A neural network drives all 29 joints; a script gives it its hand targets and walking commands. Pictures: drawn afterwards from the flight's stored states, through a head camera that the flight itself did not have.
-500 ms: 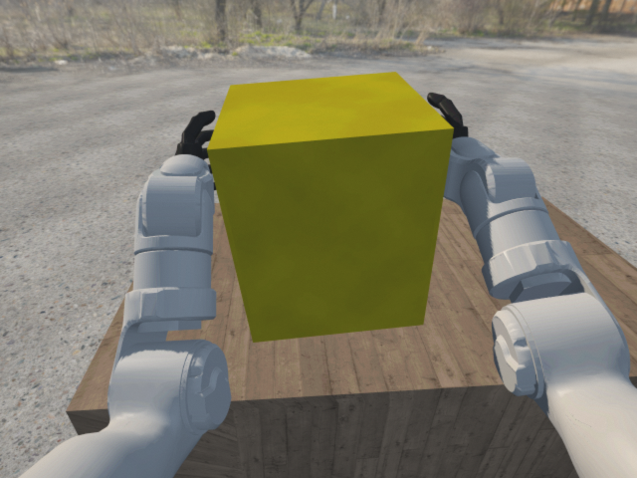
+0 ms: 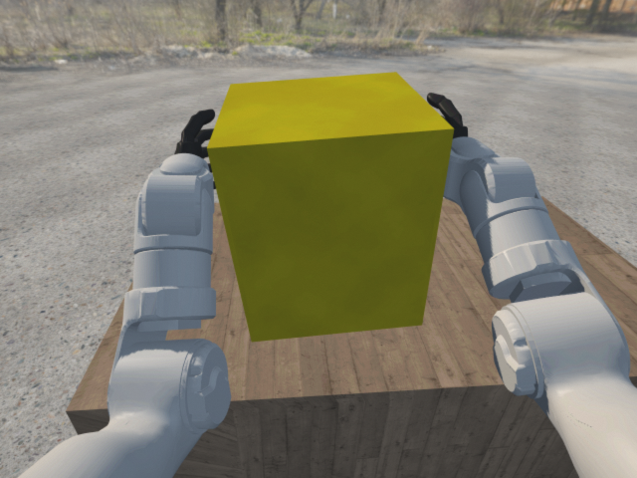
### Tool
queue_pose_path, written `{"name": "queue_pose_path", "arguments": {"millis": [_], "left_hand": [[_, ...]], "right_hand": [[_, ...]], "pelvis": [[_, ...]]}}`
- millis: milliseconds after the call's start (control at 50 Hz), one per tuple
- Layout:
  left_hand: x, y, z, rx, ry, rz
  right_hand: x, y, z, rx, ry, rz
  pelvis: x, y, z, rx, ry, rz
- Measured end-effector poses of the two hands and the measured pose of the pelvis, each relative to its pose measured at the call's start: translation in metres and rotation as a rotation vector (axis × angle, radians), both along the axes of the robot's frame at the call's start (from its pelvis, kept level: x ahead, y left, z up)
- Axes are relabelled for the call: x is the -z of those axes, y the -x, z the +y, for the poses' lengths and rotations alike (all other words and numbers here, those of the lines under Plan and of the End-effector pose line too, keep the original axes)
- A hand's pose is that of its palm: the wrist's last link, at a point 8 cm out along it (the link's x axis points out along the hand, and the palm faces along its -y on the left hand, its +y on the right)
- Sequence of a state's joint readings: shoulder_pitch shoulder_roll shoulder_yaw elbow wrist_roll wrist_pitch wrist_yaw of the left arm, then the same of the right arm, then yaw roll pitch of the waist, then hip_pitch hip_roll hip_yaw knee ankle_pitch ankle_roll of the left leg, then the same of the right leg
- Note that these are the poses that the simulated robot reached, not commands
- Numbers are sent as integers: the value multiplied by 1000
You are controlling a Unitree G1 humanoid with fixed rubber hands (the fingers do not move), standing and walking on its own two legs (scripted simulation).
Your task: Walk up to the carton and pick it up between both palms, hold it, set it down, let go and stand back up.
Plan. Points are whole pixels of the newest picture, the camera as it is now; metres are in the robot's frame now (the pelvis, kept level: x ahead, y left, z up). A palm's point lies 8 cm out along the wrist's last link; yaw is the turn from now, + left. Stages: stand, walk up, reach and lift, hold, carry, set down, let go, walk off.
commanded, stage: hold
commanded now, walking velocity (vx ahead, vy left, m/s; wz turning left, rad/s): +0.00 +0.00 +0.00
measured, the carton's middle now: (325, 203) +0.36 -0.02 +0.25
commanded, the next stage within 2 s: none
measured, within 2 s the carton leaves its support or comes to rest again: neither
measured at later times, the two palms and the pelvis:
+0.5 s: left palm (191, 170) +0.35 +0.13 +0.30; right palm (450, 154) +0.35 -0.17 +0.32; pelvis +0.00 +0.00 +0.00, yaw +0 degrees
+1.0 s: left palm (191, 170) +0.35 +0.13 +0.30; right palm (449, 154) +0.35 -0.17 +0.32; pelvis +0.00 +0.00 +0.00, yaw +0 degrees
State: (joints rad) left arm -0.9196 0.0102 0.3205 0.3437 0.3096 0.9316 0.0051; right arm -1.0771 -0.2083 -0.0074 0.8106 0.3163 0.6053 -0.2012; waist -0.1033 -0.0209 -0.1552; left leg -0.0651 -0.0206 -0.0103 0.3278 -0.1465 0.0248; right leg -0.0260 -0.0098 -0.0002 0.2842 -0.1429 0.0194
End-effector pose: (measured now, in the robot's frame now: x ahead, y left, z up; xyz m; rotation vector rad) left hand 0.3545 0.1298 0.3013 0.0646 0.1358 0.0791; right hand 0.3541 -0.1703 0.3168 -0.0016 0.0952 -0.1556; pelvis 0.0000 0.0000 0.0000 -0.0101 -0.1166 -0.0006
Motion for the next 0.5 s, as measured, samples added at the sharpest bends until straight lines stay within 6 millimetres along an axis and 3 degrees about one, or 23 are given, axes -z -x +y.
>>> {"name": "queue_pose_path", "arguments": {"millis": [500], "left_hand": [[-2,0,0,0,0,-4]], "right_hand": [[0,0,0,0,-2,3]], "pelvis": [[0,0,0,0,0,2]]}}
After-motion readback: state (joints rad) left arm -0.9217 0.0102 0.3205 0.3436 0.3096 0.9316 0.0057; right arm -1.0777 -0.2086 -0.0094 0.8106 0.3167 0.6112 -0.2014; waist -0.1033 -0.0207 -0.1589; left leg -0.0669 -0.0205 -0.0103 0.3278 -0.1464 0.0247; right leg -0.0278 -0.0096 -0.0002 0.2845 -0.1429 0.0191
